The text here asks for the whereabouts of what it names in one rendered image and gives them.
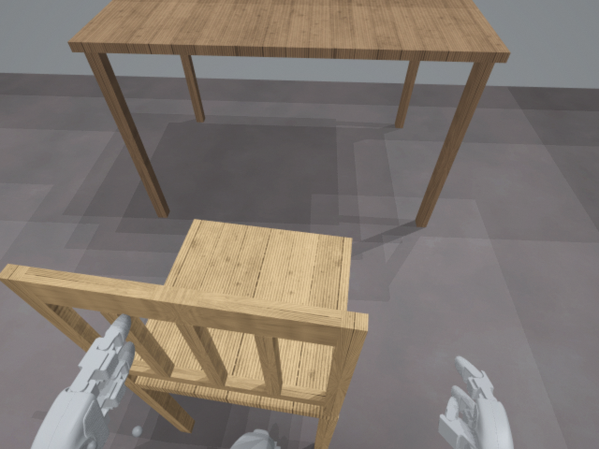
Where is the chair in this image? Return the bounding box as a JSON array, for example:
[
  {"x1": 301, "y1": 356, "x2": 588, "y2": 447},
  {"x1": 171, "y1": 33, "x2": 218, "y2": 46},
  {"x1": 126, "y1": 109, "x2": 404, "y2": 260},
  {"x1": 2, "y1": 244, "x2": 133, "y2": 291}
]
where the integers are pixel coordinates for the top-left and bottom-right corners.
[{"x1": 0, "y1": 219, "x2": 369, "y2": 449}]

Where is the table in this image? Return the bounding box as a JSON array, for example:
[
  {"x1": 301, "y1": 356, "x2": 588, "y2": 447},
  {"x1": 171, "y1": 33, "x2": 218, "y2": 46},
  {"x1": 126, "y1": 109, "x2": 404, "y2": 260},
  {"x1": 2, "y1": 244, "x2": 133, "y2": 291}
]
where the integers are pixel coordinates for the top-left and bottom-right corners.
[{"x1": 67, "y1": 0, "x2": 511, "y2": 227}]

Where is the robot right hand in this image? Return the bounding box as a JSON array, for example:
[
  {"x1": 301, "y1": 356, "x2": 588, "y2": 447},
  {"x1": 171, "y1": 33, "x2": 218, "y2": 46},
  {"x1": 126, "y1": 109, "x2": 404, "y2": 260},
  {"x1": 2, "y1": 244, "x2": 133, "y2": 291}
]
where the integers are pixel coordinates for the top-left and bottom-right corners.
[{"x1": 438, "y1": 356, "x2": 514, "y2": 449}]

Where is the robot left hand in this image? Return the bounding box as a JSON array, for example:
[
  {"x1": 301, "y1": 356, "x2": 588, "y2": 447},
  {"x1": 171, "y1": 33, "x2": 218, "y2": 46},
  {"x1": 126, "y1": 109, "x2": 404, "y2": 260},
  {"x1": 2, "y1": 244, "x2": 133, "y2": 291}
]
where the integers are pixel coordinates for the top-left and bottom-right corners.
[{"x1": 31, "y1": 314, "x2": 135, "y2": 449}]

